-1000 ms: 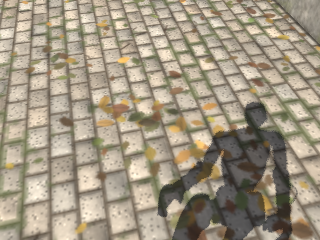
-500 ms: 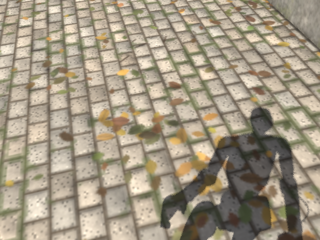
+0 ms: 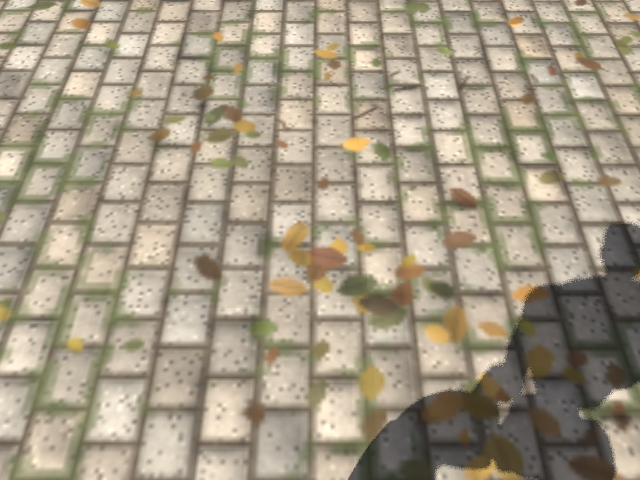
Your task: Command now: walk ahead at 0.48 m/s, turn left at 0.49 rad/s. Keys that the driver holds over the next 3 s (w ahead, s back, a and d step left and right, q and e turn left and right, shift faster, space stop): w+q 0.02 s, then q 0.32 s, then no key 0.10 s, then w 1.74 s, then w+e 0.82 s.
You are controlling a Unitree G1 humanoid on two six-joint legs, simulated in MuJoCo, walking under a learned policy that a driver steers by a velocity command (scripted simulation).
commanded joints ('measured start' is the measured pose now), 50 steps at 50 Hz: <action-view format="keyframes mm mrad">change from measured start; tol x32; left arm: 1 -13 206 42 -59 -1 16 14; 24 -355 148 26 -361 -2 18 -9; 50 -41 93 13 -327 -8 -11 -30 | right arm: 1 38 -126 -43 -80 5 -10 19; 45 -2 -120 -4 -216 -3 -32 -35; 50 377 -311 -74 -137 -31 -23 -60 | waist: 1 -119 -144 -22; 5 -172 112 -474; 27 -52 116 -115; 30 -46 -285 -156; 50 -162 150 -225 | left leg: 1 193 -99 85 5 -124 61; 5 1081 311 -849 -266 252 377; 15 378 69 -278 -311 545 187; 27 430 60 -452 -201 -142 90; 33 -175 -49 -168 457 -470 -62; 48 448 -59 -22 -175 -121 -40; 50 893 230 -435 -246 -250 108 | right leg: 1 -50 -292 13 266 1228 -117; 3 -362 -208 12 785 959 -37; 4 -791 27 103 1211 -151 36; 5 -841 49 334 1331 -212 19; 20 -720 -32 311 535 326 66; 27 -490 -10 274 232 264 -32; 31 -92 -397 923 51 -8 -342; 36 -274 -241 617 -25 48 -227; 47 -384 -224 431 51 208 -175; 50 -769 -32 214 662 163 -36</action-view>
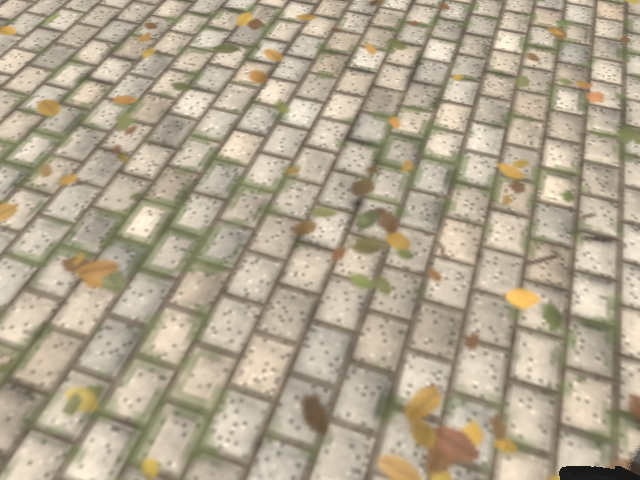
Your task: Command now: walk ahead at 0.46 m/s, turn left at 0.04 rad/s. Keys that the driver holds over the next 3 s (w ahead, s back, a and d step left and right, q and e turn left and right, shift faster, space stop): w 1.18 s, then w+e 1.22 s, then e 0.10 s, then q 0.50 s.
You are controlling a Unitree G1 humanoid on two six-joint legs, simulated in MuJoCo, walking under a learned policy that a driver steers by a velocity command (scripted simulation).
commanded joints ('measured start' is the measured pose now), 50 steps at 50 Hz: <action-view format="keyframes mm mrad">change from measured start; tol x32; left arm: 1 -72 45 -9 -135 6 -49 10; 20 -484 37 -15 -264 2 -43 -51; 27 31 169 38 -147 12 -30 -30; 50 -72 171 34 -39 -5 6 6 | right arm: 1 401 -269 -87 30 -11 1 -8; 50 64 -144 -40 -17 -2 -16 19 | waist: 1 -211 308 -211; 20 -158 73 96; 26 -14 -262 -395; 50 -119 -66 -20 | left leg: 1 695 388 -721 -248 -294 269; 7 308 220 -306 -351 25 198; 24 450 183 -66 42 726 84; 26 -180 -60 -51 712 -308 -15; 28 -373 16 -146 840 -350 -5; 41 -198 112 -53 175 219 -55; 50 69 14 11 -50 71 41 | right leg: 1 -652 60 5 604 -171 -28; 21 -521 -7 -33 8 382 -81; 24 -116 63 -96 -22 359 -152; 26 576 -353 592 -55 229 -390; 34 -63 -188 205 -349 387 -297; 50 131 -173 36 -83 657 -167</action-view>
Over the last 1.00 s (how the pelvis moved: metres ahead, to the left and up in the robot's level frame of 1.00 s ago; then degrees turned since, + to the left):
0.39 0.10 0.01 17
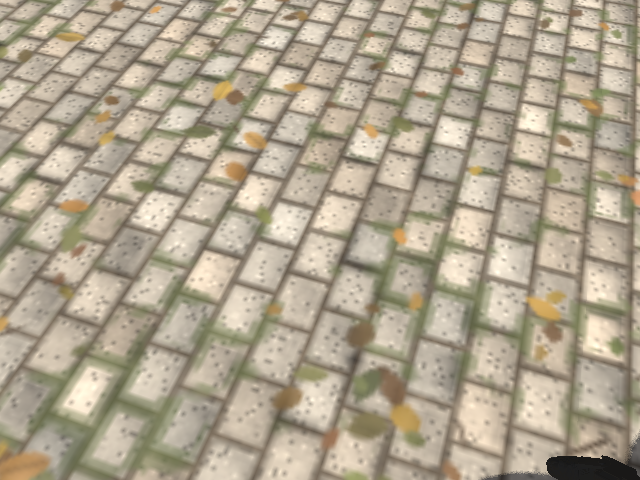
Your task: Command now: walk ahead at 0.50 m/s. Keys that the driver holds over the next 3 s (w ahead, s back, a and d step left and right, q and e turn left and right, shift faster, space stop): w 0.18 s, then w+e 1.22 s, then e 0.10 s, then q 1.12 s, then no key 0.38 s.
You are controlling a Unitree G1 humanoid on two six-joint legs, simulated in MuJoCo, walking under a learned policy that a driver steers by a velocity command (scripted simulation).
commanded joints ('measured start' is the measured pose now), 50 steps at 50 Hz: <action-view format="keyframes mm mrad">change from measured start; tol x32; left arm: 1 -32 121 19 -54 10 1 12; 24 -393 21 -7 -231 3 -8 -50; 30 64 285 100 -161 0 9 -22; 50 -18 145 54 -186 -2 17 28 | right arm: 1 260 -206 -80 12 -9 -16 -12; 50 -72 -148 -54 -93 -4 -48 -14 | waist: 1 -183 -59 -176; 24 -170 18 84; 31 11 -230 -412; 50 -40 -145 -15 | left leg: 1 429 22 -21 -7 -7 83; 3 895 338 -716 -176 -245 278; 9 350 173 -261 -336 -86 191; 23 598 215 88 -347 156 122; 28 618 192 179 77 789 53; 31 -209 -120 -49 887 -554 -57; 32 -307 -50 -114 908 -481 -36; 50 62 -49 -89 -18 12 -65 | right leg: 1 -130 -181 56 345 598 -110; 3 -712 23 104 913 -212 -20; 17 -704 -129 105 457 461 0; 25 -729 -79 9 284 305 -70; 29 -94 5 19 225 269 -185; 31 423 -372 895 35 119 -448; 39 -243 -166 339 -87 487 -307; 50 -165 -162 449 73 265 -197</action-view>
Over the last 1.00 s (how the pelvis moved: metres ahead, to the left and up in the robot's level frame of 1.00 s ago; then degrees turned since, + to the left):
0.52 0.01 0.00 0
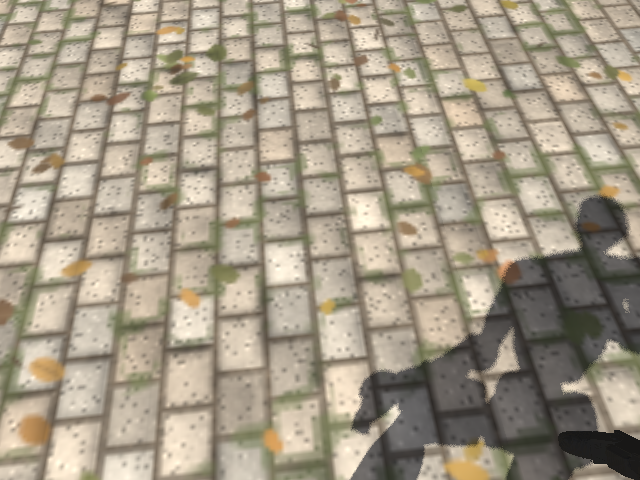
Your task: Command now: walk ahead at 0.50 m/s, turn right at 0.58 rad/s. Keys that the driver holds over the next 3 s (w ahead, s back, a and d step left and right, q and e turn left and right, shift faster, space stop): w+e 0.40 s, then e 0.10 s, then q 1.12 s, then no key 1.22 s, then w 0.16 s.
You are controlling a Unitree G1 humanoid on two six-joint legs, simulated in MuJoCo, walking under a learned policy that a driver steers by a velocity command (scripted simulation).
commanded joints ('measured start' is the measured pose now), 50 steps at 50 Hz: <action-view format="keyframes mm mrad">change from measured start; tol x32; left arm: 1 -16 148 41 -55 1 -1 8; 50 -268 146 34 -11 26 42 22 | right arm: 1 4 -134 -48 -67 7 -30 3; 30 437 -92 -2 104 -1 25 -4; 50 154 -99 -45 20 9 151 -18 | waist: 1 -68 -169 -33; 5 -145 257 -329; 24 -148 43 43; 30 -19 -258 -559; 50 -89 -144 -87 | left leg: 1 175 -21 18 -48 -73 41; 5 918 416 -725 -193 -527 319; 11 440 227 -140 -317 -198 217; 27 545 201 266 74 600 122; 28 393 152 281 284 401 76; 29 44 22 271 660 -656 16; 30 -10 -20 20 864 -789 6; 50 178 54 149 201 -378 21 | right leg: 1 -40 -245 237 2 257 -115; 6 -714 -106 0 899 -166 48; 26 -339 -95 -264 180 230 -9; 29 419 -407 153 194 1191 -208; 37 -201 -363 -95 -119 724 -201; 50 -31 -437 -184 -94 377 -154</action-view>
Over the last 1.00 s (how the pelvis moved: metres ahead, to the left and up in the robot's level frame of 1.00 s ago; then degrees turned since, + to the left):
0.54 -0.06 0.01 -24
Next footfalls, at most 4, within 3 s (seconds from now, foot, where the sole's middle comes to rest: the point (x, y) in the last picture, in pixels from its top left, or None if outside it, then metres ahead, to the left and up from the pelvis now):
0.06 left None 0.21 0.14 -0.77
0.56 right None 0.42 -0.18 -0.77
1.06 left None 0.44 0.06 -0.77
1.54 right None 0.48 -0.16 -0.77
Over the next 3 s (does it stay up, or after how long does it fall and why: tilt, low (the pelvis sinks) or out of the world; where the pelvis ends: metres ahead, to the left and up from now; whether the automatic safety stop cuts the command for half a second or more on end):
stays up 0.42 -0.03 0.00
